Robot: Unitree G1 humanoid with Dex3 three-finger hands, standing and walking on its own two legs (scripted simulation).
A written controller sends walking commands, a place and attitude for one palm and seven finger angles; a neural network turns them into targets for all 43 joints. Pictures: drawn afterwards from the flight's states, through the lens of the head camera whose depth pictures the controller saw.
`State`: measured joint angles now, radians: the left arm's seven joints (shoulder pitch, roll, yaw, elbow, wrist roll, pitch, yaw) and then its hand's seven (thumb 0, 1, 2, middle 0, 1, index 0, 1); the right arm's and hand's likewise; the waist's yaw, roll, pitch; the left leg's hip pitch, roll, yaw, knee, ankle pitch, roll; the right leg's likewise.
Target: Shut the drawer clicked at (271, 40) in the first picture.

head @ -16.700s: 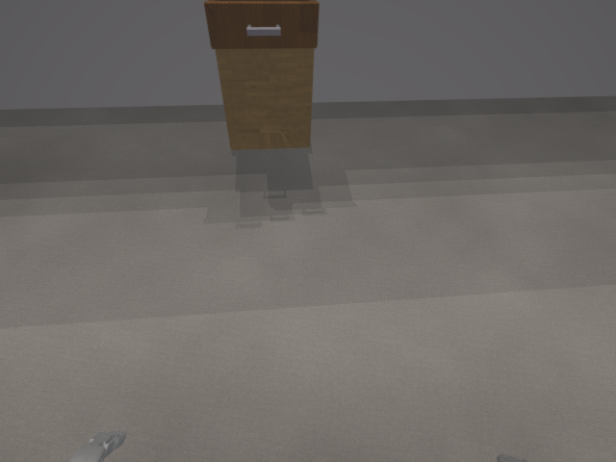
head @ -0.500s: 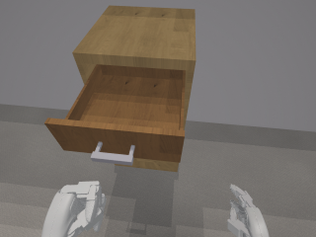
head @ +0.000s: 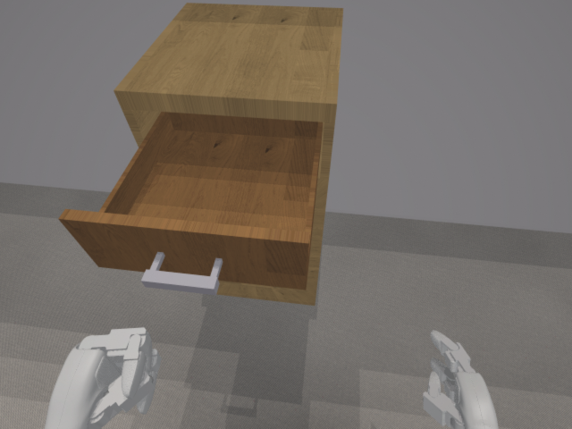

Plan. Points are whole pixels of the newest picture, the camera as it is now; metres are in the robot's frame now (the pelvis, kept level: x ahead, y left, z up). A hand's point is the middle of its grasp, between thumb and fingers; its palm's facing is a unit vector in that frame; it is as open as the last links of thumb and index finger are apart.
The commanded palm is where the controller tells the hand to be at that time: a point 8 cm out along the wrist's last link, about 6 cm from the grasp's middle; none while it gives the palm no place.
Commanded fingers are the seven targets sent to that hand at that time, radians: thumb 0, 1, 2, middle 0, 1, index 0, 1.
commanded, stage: bring the fist close to the handle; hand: left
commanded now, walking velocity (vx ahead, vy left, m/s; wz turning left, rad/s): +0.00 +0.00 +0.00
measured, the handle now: (184, 271) +0.34 +0.19 +0.00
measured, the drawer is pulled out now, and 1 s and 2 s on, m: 0.28 0.28 0.25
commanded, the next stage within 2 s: push the drawer shut in 1.14 s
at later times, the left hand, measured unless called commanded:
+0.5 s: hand (167, 352) +0.21 +0.17 +0.03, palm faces -0.07 -1.00 -0.03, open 3.2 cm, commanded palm +0.20 +0.23 +0.03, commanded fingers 0.00 0.90 0.90 -1.40 -1.60 -1.40 -1.60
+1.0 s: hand (179, 337) +0.24 +0.17 +0.01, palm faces -0.08 -1.00 -0.03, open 3.2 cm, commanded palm +0.22 +0.23 +0.01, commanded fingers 0.00 0.90 0.90 -1.40 -1.60 -1.40 -1.60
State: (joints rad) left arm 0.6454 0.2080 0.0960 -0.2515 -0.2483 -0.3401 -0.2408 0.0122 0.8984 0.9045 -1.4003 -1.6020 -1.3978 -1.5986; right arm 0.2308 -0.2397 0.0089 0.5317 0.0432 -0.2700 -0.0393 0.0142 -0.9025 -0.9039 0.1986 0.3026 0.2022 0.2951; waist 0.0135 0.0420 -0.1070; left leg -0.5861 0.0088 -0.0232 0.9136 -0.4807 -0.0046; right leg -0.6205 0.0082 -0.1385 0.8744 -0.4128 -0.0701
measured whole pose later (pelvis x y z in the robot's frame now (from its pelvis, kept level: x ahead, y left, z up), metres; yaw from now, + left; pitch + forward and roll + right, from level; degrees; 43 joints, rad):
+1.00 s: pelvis -0.01 +0.03 -0.04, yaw -2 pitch +18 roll -2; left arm 0.35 0.19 0.01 -0.08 -0.18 -0.38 -0.12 0.01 0.90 0.90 -1.40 -1.60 -1.40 -1.60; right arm 0.24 -0.23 0.03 0.47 0.01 -0.15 0.00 0.01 -0.90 -0.90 0.20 0.30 0.20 0.30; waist -0.02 0.03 -0.16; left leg -0.90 -0.01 0.02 1.16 -0.57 0.04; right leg -0.94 -0.02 -0.10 1.10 -0.47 -0.03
